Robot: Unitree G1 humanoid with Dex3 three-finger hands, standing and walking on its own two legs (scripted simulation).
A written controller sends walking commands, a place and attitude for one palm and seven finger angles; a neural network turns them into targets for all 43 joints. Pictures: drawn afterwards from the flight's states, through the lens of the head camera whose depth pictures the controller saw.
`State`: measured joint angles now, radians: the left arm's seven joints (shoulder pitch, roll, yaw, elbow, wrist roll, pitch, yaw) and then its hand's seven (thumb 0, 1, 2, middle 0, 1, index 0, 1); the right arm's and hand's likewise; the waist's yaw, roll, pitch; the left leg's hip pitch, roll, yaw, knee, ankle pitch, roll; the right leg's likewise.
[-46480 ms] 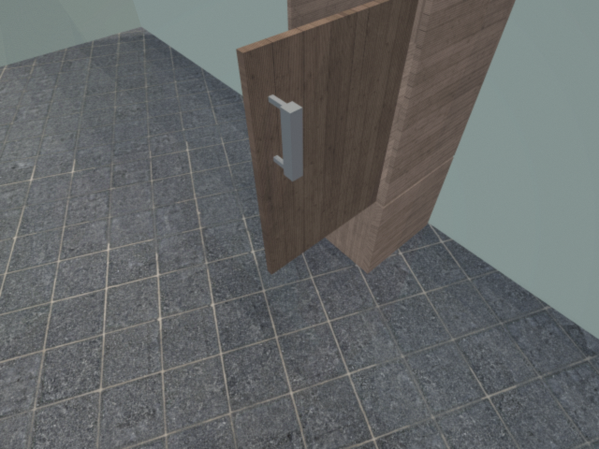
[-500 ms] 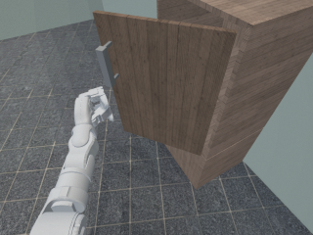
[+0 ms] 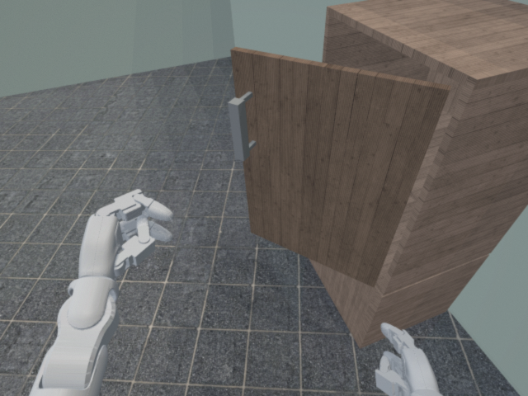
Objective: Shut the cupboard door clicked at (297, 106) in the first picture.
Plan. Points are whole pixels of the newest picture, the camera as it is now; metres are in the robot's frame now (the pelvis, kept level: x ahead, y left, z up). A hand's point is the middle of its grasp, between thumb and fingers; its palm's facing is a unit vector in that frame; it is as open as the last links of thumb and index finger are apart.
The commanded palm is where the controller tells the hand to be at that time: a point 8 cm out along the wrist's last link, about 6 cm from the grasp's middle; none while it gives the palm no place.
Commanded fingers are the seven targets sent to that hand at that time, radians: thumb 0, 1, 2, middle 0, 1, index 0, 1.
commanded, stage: draw the hand back to the body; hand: left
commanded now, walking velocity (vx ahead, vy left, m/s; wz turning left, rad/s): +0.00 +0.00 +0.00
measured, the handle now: (245, 126) +0.65 +0.12 +0.09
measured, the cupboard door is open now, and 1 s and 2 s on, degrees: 39 39 39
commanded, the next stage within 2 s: step back with the hand held close in 0.74 s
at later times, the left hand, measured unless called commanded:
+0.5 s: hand (45, 278) +0.19 +0.28 +0.16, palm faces +0.48 -0.76 -0.43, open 7.0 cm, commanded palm +0.16 +0.31 +0.17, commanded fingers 0.00 0.90 0.90 -0.20 -0.30 -0.20 -0.30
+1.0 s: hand (62, 271) +0.21 +0.27 +0.15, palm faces +0.44 -0.78 -0.46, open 7.4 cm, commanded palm +0.15 +0.30 +0.17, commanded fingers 0.00 0.90 0.90 -0.20 -0.30 -0.20 -0.30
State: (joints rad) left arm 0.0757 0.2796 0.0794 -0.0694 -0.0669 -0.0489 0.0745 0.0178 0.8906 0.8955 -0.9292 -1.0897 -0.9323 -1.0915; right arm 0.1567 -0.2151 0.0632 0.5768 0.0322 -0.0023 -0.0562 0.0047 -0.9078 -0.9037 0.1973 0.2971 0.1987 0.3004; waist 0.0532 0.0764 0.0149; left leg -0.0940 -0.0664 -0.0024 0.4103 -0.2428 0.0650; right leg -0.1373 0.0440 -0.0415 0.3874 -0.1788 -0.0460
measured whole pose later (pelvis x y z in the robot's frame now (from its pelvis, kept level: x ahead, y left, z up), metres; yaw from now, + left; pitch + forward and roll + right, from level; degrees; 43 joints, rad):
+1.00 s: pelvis +0.01 +0.00 +0.00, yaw +0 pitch +0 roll -1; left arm 0.49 0.37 0.38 -0.35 -0.07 -0.14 0.11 0.01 0.89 0.89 -0.21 -0.30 -0.21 -0.30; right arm 0.20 -0.24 0.00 0.61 0.02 -0.04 -0.06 0.01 -0.91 -0.90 0.20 0.30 0.20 0.30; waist 0.03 0.09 -0.02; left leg -0.19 -0.05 0.00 0.48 -0.29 0.07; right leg -0.21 0.06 -0.05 0.41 -0.20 -0.04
